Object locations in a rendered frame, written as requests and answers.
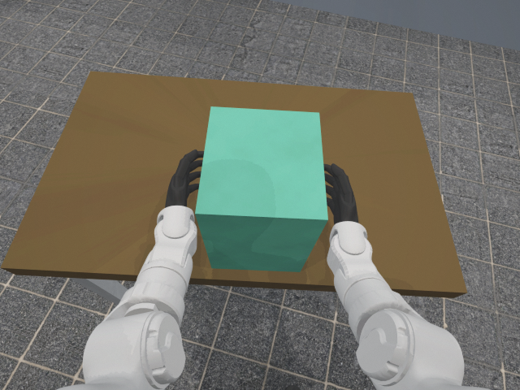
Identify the robot right upper arm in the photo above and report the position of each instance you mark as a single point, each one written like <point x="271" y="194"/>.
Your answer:
<point x="401" y="352"/>

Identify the right robot forearm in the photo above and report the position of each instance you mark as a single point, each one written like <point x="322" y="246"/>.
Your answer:
<point x="361" y="288"/>

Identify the robot left upper arm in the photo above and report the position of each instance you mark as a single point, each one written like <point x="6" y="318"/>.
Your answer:
<point x="137" y="352"/>

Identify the robot right hand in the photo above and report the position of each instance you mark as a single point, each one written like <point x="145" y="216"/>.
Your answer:
<point x="343" y="204"/>

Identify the robot left hand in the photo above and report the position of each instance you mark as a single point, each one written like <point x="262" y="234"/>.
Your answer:
<point x="179" y="188"/>

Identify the left robot forearm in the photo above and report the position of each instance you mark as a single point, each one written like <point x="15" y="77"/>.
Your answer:
<point x="164" y="277"/>

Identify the table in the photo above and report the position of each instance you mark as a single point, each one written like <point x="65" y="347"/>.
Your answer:
<point x="93" y="214"/>

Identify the carton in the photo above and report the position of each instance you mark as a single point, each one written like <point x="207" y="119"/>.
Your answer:
<point x="261" y="202"/>

